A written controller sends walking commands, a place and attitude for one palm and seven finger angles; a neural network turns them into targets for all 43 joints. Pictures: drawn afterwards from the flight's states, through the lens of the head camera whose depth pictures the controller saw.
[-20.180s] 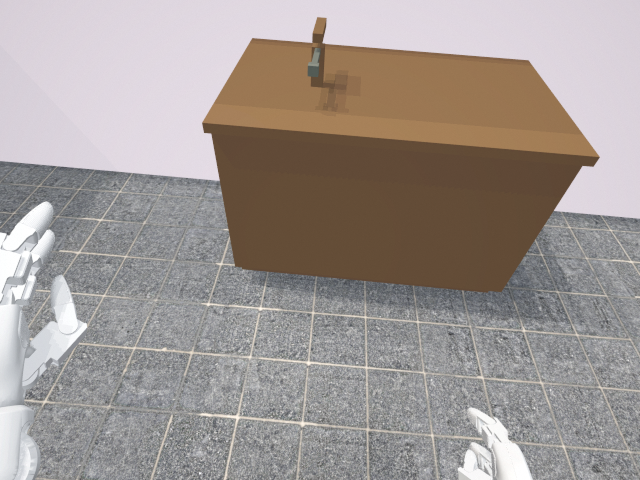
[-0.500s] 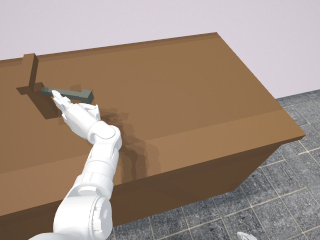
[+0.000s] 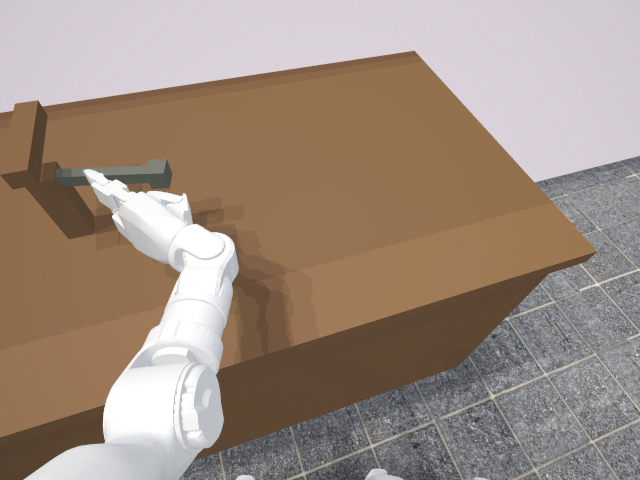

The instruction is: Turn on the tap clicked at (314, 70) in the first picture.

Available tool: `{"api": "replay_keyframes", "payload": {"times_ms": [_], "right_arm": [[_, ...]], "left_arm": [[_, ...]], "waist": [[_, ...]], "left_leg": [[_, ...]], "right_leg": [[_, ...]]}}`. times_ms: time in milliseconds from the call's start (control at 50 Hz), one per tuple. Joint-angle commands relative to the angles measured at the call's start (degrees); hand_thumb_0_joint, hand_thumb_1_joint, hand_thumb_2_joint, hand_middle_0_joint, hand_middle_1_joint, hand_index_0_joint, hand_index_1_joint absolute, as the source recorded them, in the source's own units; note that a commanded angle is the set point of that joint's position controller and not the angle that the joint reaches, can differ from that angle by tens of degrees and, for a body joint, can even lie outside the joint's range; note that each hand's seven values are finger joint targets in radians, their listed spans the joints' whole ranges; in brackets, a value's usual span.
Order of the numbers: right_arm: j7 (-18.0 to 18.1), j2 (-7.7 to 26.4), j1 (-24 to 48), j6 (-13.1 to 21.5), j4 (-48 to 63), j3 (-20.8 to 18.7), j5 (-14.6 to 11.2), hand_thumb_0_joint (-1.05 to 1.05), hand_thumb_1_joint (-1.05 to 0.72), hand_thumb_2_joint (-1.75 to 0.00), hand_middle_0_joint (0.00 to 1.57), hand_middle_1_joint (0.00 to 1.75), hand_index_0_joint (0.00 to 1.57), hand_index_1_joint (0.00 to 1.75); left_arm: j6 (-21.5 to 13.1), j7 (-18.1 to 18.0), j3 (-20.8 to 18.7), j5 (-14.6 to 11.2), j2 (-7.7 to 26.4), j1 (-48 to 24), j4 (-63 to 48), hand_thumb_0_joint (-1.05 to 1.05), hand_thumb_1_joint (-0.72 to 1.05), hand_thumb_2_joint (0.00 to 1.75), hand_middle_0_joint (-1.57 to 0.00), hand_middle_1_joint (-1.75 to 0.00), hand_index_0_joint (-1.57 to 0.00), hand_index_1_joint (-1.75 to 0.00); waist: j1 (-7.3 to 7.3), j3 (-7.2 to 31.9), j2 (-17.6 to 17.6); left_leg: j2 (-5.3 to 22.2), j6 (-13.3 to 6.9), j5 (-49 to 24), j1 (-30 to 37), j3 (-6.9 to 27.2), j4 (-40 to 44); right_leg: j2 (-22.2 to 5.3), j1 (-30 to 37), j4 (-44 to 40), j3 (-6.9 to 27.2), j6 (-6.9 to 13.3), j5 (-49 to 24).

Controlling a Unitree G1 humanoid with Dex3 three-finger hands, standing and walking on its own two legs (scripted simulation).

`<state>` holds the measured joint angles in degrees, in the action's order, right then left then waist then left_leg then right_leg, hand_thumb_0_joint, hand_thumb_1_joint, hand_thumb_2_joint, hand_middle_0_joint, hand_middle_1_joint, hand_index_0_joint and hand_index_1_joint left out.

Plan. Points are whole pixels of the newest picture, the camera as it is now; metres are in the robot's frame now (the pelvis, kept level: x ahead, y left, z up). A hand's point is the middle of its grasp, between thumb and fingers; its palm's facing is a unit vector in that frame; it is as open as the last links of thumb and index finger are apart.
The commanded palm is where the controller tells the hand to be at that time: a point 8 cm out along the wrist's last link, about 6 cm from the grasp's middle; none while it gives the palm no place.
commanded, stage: lift the hand up off the lever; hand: left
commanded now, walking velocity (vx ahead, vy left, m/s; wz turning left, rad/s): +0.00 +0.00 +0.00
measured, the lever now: (159, 173) +0.50 +0.21 +0.09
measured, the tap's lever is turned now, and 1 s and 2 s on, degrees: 76 78 78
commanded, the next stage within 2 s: none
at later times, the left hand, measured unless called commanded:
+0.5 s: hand (176, 188) +0.46 +0.18 +0.10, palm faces +0.81 -0.58 -0.10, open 7.9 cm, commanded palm +0.40 +0.19 +0.10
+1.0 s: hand (166, 190) +0.44 +0.18 +0.12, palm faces +0.80 -0.60 -0.08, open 7.8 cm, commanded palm +0.38 +0.20 +0.12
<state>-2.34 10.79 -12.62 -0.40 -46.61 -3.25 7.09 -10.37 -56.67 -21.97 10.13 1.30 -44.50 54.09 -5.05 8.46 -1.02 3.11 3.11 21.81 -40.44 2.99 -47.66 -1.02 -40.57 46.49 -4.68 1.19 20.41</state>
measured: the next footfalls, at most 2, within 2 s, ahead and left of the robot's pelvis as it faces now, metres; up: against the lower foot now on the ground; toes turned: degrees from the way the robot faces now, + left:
none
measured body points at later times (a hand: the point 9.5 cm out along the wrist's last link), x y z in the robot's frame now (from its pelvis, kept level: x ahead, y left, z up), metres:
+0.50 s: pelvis +0.01 +0.00 +0.01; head +0.06 +0.01 +0.45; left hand +0.42 +0.21 +0.11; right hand +0.07 -0.24 -0.13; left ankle +0.01 +0.15 -0.70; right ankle +0.02 -0.11 -0.70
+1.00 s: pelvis +0.02 +0.01 +0.02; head +0.04 +0.01 +0.47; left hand +0.40 +0.21 +0.12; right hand +0.14 -0.23 -0.11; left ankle +0.01 +0.15 -0.70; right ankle +0.02 -0.11 -0.70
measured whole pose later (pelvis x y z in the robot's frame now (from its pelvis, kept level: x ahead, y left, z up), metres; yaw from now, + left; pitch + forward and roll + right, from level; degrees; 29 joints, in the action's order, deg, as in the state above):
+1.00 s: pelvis +0.02 +0.01 +0.02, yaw +0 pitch +9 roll -1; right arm -2.2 10.3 -10.2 -1.7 -44.7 -2.8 5.4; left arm -0.2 -53.3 -16.2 6.6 -2.4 -37.0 39.7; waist -1.6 7.3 -1.1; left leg 2.8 2.5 20.5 -29.6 2.3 -40.6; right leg -1.2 -29.6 39.1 -4.3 0.5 18.8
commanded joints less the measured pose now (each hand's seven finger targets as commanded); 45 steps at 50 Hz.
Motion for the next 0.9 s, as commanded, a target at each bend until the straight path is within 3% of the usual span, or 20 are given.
{"api": "replay_keyframes", "payload": {"times_ms": [0, 80, 180, 200, 260, 300, 320, 360, 400, 480, 500, 580, 600, 620, 680, 700, 740, 800, 820, 880], "right_arm": [[0.5, 8.1, -1.1, 1.8, 4.6, -2.6, 0.3, 0.00, -0.90, -0.90, 0.20, 0.30, 0.20, 0.30], [0.3, 7.9, -1.1, 2.1, 5.7, -2.6, 0.1, 0.00, -0.90, -0.90, 0.20, 0.30, 0.20, 0.30], [0.4, 8.0, -0.8, 2.5, 5.5, -2.3, 0.0, 0.00, -0.90, -0.90, 0.20, 0.30, 0.20, 0.30], [0.6, 8.3, -0.9, 2.5, 5.1, -2.5, 0.1, 0.00, -0.90, -0.90, 0.20, 0.30, 0.20, 0.30], [0.4, 8.0, -1.1, 2.5, 5.6, -2.3, -0.1, 0.00, -0.90, -0.90, 0.20, 0.30, 0.20, 0.30], [0.5, 8.4, -1.3, 2.4, 5.4, -2.5, -0.2, 0.00, -0.90, -0.90, 0.20, 0.30, 0.20, 0.30], [0.3, 8.1, -1.6, 2.3, 5.9, -2.3, -0.3, 0.00, -0.90, -0.90, 0.20, 0.30, 0.20, 0.30], [0.2, 8.2, -1.6, 2.2, 6.2, -2.3, -0.5, 0.00, -0.90, -0.90, 0.20, 0.30, 0.20, 0.30], [0.3, 8.5, -1.8, 1.9, 6.0, -2.6, -0.5, 0.00, -0.90, -0.90, 0.20, 0.30, 0.20, 0.30], [-0.3, 8.0, -1.3, 1.8, 6.8, -2.5, -0.6, 0.00, -0.90, -0.90, 0.20, 0.30, 0.20, 0.30], [0.0, 8.3, -1.2, 1.8, 6.4, -2.7, -0.6, 0.00, -0.90, -0.90, 0.20, 0.30, 0.20, 0.30], [0.2, 7.9, -0.2, 1.5, 7.1, -2.6, -1.0, 0.00, -0.90, -0.90, 0.20, 0.30, 0.20, 0.30], [0.5, 8.1, 0.1, 1.4, 6.8, -2.7, -1.0, 0.00, -0.90, -0.90, 0.20, 0.30, 0.20, 0.30], [0.4, 7.7, 0.4, 1.3, 7.0, -2.4, -1.1, 0.00, -0.90, -0.90, 0.20, 0.30, 0.20, 0.30], [0.3, 7.5, 1.4, 1.6, 6.9, -2.4, -1.1, 0.00, -0.90, -0.90, 0.20, 0.30, 0.20, 0.30], [0.6, 7.8, 1.5, 1.5, 6.4, -2.5, -1.1, 0.00, -0.90, -0.90, 0.20, 0.30, 0.20, 0.30], [0.5, 7.4, 2.0, 1.5, 7.0, -2.4, -1.2, 0.00, -0.90, -0.90, 0.20, 0.30, 0.20, 0.30], [0.8, 7.7, 2.4, 0.9, 7.1, -2.5, -1.4, 0.00, -0.90, -0.90, 0.20, 0.30, 0.20, 0.30], [0.6, 7.2, 2.8, 0.8, 7.9, -2.1, -1.6, 0.00, -0.90, -0.90, 0.20, 0.30, 0.20, 0.30], [0.9, 7.4, 3.6, 0.5, 7.8, -2.0, -1.8, 0.00, -0.90, -0.90, 0.20, 0.30, 0.20, 0.30]], "left_arm": [[-3.1, 0.7, 2.9, 3.6, 8.8, -28.1, -11.5, 0.00, 0.90, 0.90, -0.15, -0.15, -0.15, -0.15], [-2.8, 0.5, 3.5, 3.1, 8.7, -28.6, -13.8, 0.00, 0.90, 0.90, -0.15, -0.15, -0.15, -0.15], [-2.1, 0.5, 4.8, 3.1, 8.0, -30.1, -13.6, 0.00, 0.90, 0.90, -0.15, -0.15, -0.15, -0.15], [-2.1, 0.2, 2.4, 3.2, 10.3, -29.9, -13.9, 0.00, 0.90, 0.90, -0.15, -0.15, -0.15, -0.15], [-1.5, 0.6, 4.2, 2.7, 8.4, -29.5, -14.2, 0.00, 0.90, 0.90, -0.15, -0.15, -0.15, -0.15], [-0.7, 0.7, 2.1, 2.1, 10.0, -26.6, -13.7, 0.00, 0.90, 0.90, -0.15, -0.15, -0.15, -0.15], [-0.1, 1.0, 3.6, 1.5, 7.8, -26.0, -13.2, 0.00, 0.90, 0.90, -0.15, -0.15, -0.15, -0.15], [0.6, 1.1, 3.7, 0.9, 7.4, -25.2, -13.4, 0.00, 0.90, 0.90, -0.15, -0.15, -0.15, -0.15], [1.2, 1.1, 1.1, 0.6, 9.7, -22.7, -14.1, 0.00, 0.90, 0.90, -0.15, -0.15, -0.15, -0.15], [1.9, 1.7, 5.5, 0.7, 5.2, -21.8, -17.4, 0.00, 0.90, 0.90, -0.15, -0.15, -0.15, -0.15], [1.9, 1.6, 3.3, 0.8, 7.4, -20.9, -17.7, 0.00, 0.90, 0.90, -0.15, -0.15, -0.15, -0.15], [2.3, 2.3, 5.3, 0.1, 5.9, -20.6, -21.0, 0.00, 0.90, 0.90, -0.15, -0.15, -0.15, -0.15], [2.4, 2.3, 3.6, 0.3, 7.8, -19.8, -21.6, 0.00, 0.90, 0.90, -0.15, -0.15, -0.15, -0.15], [2.6, 2.6, 6.3, 0.5, 5.6, -21.1, -22.3, 0.00, 0.90, 0.90, -0.15, -0.15, -0.15, -0.15], [2.9, 2.8, 8.7, 0.4, 3.5, -22.0, -23.4, 0.00, 0.90, 0.90, -0.15, -0.15, -0.15, -0.15], [3.0, 2.7, 7.0, 0.3, 5.2, -21.8, -24.1, 0.00, 0.90, 0.90, -0.15, -0.15, -0.15, -0.15], [3.8, 3.0, 9.9, -0.3, 1.9, -20.5, -24.5, 0.00, 0.90, 0.90, -0.15, -0.15, -0.15, -0.15], [5.3, 3.1, 7.0, -1.0, 4.1, -16.8, -25.2, 0.00, 0.90, 0.90, -0.15, -0.15, -0.15, -0.15], [6.0, 3.5, 9.3, -1.4, 1.5, -16.3, -25.5, 0.00, 0.90, 0.90, -0.15, -0.15, -0.15, -0.15], [7.0, 3.2, 8.7, -1.5, 2.4, -17.7, -25.2, 0.00, 0.90, 0.90, -0.15, -0.15, -0.15, -0.15]], "waist": [[-0.99, 20.8, -0.2], [-1.04, 22.6, 1.3], [-1.63, 20.8, 0.8], [-0.99, 21.3, 0.7], [-1.37, 21.3, 1.0], [-0.15, 21.5, -0.1], [-0.63, 20.9, 0.7], [-0.31, 20.6, 1.8], [0.79, 21.1, 1.6], [0.39, 19.6, 2.1], [1.00, 19.3, 2.0], [0.87, 18.9, 3.2], [1.82, 18.5, 1.2], [0.84, 17.8, 0.5], [0.70, 17.5, 0.1], [1.33, 17.7, -0.4], [1.22, 18.4, 0.5], [2.87, 18.9, 0.7], [2.37, 18.4, 1.3], [2.49, 16.8, 4.2]], "left_leg": [[-2.2, -3.0, -13.4, 8.9, -3.1, 4.0], [-2.3, -3.1, -13.0, 8.8, -3.5, 4.0], [-2.3, -3.2, -10.7, 8.9, -3.4, 4.8], [-2.3, -3.2, -11.1, 9.0, -3.1, 5.0], [-2.3, -3.1, -11.8, 9.6, -3.5, 5.2], [-2.4, -2.9, -12.6, 9.9, -3.3, 5.8], [-2.4, -2.9, -13.1, 10.3, -3.5, 6.1], [-2.4, -3.0, -13.7, 10.4, -3.8, 6.4], [-2.4, -2.9, -15.5, 10.9, -3.6, 6.8], [-2.1, -2.8, -17.1, 12.6, -4.0, 7.2], [-2.2, -2.8, -17.4, 12.6, -3.8, 7.5], [-2.2, -2.9, -17.2, 13.4, -4.3, 8.0], [-2.2, -2.7, -17.2, 13.5, -4.0, 8.5], [-2.2, -2.7, -17.4, 14.4, -4.1, 8.7], [-2.0, -2.5, -17.7, 15.9, -3.9, 8.6], [-1.9, -2.3, -18.2, 16.3, -3.3, 8.9], [-2.0, -2.2, -19.7, 17.1, -3.7, 8.9], [-1.9, -1.9, -21.4, 17.5, -3.6, 9.7], [-2.1, -2.0, -21.4, 17.8, -4.0, 9.9], [-2.0, -2.2, -20.0, 17.0, -3.9, 10.5]], "right_leg": [[0.6, 11.4, -6.4, 0.4, 0.1, -12.5], [0.6, 13.5, -6.8, 0.8, -0.1, -12.8], [0.8, 12.4, -7.6, 0.7, -0.2, -9.6], [0.9, 12.8, -7.6, 0.7, -0.1, -10.1], [0.8, 13.7, -7.8, 0.7, -0.2, -11.2], [0.9, 14.7, -8.0, 0.7, 0.1, -11.9], [1.0, 14.8, -8.0, 0.4, -0.1, -12.3], [0.9, 16.0, -8.8, 0.5, -0.1, -13.6], [1.0, 17.7, -9.0, 0.4, 0.1, -15.7], [1.0, 17.7, -9.5, -0.1, 0.1, -16.8], [1.0, 18.4, -9.6, -0.1, 0.2, -17.3], [0.7, 20.0, -10.6, 0.2, 0.0, -17.8], [0.8, 20.2, -10.5, 0.3, 0.3, -17.4], [0.7, 19.4, -10.5, 0.1, 0.2, -17.0], [0.8, 18.5, -10.6, -0.2, 0.4, -16.3], [0.9, 18.8, -10.5, -0.4, 0.6, -16.1], [0.8, 19.5, -10.4, -0.6, 0.5, -17.7], [0.8, 22.0, -10.8, -0.6, 0.8, -19.6], [0.7, 21.9, -10.9, -0.6, 0.6, -19.8], [0.4, 22.7, -12.2, -0.4, 0.4, -19.3]]}}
